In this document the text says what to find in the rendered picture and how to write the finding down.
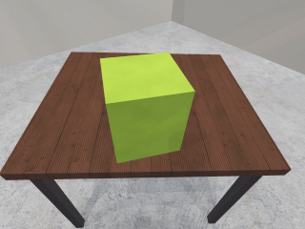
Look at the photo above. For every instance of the table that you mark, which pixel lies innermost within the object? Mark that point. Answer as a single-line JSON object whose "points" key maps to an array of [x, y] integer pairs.
{"points": [[69, 136]]}

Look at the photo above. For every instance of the carton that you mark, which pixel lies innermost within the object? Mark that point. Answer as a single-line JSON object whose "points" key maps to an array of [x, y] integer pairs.
{"points": [[148, 101]]}

